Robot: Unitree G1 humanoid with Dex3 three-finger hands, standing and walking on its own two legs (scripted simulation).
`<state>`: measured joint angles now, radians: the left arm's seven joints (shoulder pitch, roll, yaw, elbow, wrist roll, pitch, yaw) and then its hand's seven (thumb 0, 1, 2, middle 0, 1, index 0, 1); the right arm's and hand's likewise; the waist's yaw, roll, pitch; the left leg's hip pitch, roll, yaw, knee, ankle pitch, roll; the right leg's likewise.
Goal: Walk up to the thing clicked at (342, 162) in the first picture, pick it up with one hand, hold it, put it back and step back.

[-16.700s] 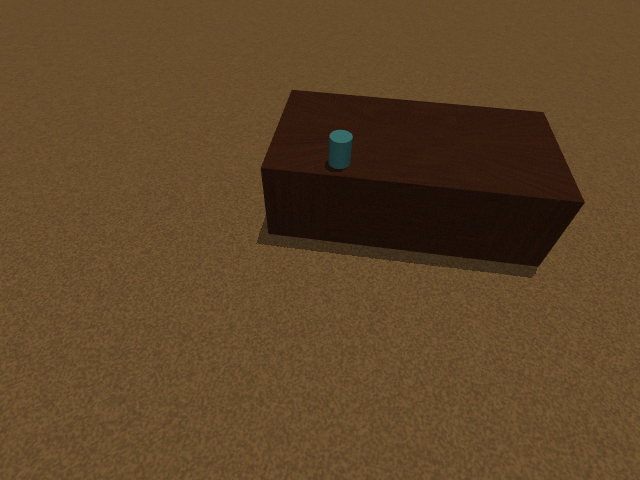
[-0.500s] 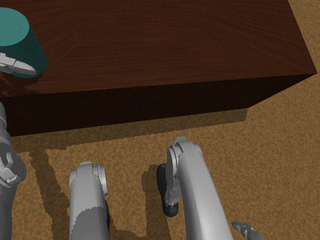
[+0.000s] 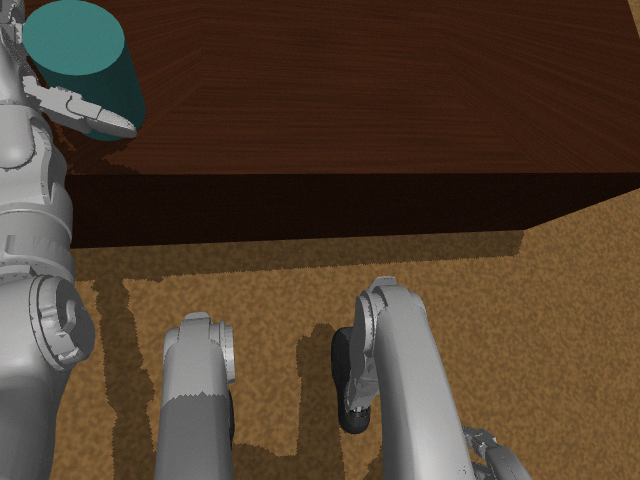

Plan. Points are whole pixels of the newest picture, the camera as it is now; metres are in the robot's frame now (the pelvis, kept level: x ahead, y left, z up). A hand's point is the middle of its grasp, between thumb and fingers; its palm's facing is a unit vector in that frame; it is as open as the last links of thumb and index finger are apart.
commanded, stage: close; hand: left
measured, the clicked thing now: (93, 77) +0.56 +0.19 -0.02
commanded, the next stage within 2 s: settle in 0.84 s
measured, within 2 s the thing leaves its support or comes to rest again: leaves its support in 0.26 s
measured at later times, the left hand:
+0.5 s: hand (62, 19) +0.59 +0.20 +0.03, palm faces +0.21 -0.98 +0.00, open 14.7 cm
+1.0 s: hand (63, 13) +0.60 +0.20 +0.03, palm faces +0.20 -0.98 -0.01, open 9.6 cm
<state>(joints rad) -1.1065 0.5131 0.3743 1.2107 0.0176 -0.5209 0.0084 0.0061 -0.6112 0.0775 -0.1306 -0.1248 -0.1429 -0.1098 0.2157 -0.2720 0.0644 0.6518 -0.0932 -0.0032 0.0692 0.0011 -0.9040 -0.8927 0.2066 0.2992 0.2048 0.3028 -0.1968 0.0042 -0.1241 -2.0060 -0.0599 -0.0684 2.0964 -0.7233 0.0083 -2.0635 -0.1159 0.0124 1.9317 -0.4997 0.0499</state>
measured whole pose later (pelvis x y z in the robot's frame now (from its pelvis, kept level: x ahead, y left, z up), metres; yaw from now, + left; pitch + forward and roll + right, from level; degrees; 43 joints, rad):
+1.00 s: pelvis +0.00 +0.00 -0.01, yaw +0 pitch +38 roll -5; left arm -1.25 0.58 0.41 1.29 0.06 -0.49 0.01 0.04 -0.40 0.73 -0.76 -0.81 -0.96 -0.92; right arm 0.26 -0.29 0.07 0.63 -0.08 0.04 0.10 0.00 -0.89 -0.88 0.21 0.30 0.20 0.30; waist -0.23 0.01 -0.13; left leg -2.04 -0.05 -0.07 2.11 -0.72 0.01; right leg -2.10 -0.10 0.02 1.94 -0.49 0.05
